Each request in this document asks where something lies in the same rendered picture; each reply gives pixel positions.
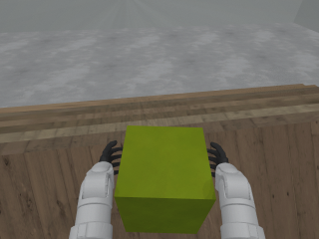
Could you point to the left robot hand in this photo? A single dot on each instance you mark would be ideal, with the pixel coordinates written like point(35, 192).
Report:
point(108, 157)

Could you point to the right robot hand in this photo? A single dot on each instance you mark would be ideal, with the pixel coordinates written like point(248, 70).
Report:
point(220, 156)

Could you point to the carton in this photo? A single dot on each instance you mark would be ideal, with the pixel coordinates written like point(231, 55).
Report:
point(164, 183)

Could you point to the right robot forearm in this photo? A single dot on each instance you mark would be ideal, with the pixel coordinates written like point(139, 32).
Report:
point(236, 202)

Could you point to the left robot forearm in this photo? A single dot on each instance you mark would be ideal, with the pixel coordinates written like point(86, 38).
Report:
point(95, 203)

